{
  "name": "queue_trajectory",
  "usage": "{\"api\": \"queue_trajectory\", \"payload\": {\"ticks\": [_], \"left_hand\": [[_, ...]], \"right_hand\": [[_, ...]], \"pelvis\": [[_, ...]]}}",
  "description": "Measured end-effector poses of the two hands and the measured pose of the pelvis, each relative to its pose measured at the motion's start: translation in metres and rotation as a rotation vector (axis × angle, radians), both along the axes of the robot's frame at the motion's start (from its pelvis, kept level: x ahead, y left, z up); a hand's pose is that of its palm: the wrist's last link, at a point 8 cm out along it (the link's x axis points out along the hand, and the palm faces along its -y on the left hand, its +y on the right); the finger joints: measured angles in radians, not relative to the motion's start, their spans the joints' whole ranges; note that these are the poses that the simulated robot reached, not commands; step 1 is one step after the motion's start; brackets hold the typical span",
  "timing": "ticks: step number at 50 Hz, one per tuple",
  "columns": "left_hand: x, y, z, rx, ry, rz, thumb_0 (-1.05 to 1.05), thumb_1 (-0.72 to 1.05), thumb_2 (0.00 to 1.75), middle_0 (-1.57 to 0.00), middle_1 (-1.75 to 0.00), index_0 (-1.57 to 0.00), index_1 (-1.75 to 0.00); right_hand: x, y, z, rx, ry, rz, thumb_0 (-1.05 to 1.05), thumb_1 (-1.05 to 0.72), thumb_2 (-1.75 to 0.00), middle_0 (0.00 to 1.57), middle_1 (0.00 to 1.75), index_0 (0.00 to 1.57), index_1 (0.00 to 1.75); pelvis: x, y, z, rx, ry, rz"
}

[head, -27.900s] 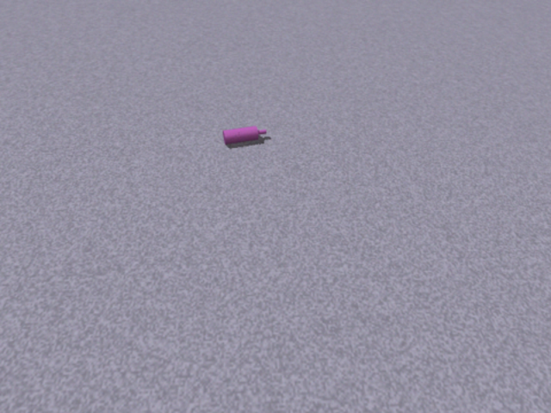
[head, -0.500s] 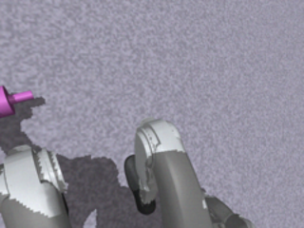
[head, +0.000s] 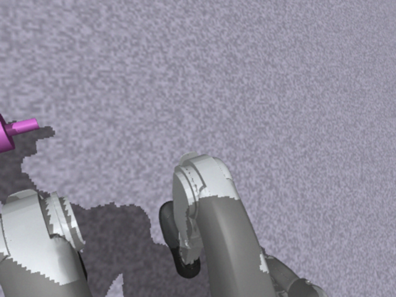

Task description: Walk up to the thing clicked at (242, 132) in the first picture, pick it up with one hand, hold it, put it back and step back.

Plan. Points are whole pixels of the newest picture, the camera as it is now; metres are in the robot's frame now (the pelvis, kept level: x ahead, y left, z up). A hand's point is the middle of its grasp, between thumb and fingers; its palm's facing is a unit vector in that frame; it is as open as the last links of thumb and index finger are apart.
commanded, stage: close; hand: left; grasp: from above
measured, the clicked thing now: out of the picture +0.42 +0.31 -0.26
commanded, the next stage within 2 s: settle in 0.86 s
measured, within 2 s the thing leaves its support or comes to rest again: leaves its support in 1.26 s
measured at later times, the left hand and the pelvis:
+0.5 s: hand out of the picture +0.40 +0.33 -0.24, palm faces -0.44 -0.18 -0.88, open 10.5 cm; pelvis +0.00 +0.00 +0.00, yaw +0 degrees
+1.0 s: hand out of the picture +0.40 +0.33 -0.24, palm faces -0.44 -0.19 -0.88, open 10.5 cm; pelvis +0.00 +0.00 +0.00, yaw +0 degrees
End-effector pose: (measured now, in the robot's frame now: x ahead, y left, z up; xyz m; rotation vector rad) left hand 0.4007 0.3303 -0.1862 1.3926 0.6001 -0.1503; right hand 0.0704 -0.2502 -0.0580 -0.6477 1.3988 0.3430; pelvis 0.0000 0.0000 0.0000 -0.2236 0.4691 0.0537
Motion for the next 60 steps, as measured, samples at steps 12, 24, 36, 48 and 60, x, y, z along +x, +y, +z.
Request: {"api": "queue_trajectory", "payload": {"ticks": [12, 24, 36, 48, 60], "left_hand": [[0.0007, 0.0017, -0.0003, 0.004, -0.002, -0.009, 0.0, -0.06, 0.75, -0.47, -0.84, -0.48, -0.82], [0.0021, 0.0015, -0.0004, 0.016, -0.002, -0.008, -0.01, -0.06, 0.69, -0.52, -0.8, -0.53, -0.77], [0.0022, 0.0011, -0.0001, 0.014, 0.004, 0.006, -0.01, -0.05, 0.67, -0.53, -0.77, -0.55, -0.75], [0.0027, 0.0015, 0.0003, 0.011, 0.004, 0.009, 0.0, -0.06, 0.65, -0.56, -0.75, -0.57, -0.72], [0.0, 0.0029, 0.0016, 0.003, 0.003, 0.012, 0.0, -0.08, 0.67, -0.57, -0.75, -0.59, -0.72]], "right_hand": [[0.0035, -0.0032, 0.0041, -0.017, -0.011, 0.02, 0.0, -0.9, -0.9, 0.2, 0.3, 0.2, 0.29], [0.0041, -0.0012, 0.0022, 0.005, -0.005, 0.026, 0.0, -0.9, -0.9, 0.2, 0.3, 0.2, 0.29], [-0.0011, -0.0016, 0.0017, 0.014, 0.007, 0.013, 0.0, -0.9, -0.9, 0.2, 0.3, 0.19, 0.29], [-0.0044, -0.0031, 0.0035, -0.002, 0.008, 0.007, 0.0, -0.9, -0.9, 0.2, 0.3, 0.19, 0.29], [0.0003, -0.0022, 0.0041, -0.013, -0.008, -0.001, 0.0, -0.91, -0.9, 0.2, 0.3, 0.2, 0.29]], "pelvis": [[-0.0013, 0.0011, -0.0008, -0.003, -0.006, 0.002], [-0.0003, 0.0, 0.0001, -0.001, 0.0, 0.0], [-0.0001, -0.0013, 0.0011, 0.002, 0.003, 0.0], [-0.001, -0.0008, 0.0014, 0.0, -0.001, -0.002], [0.0, -0.0001, 0.0007, -0.002, 0.007, 0.002]]}}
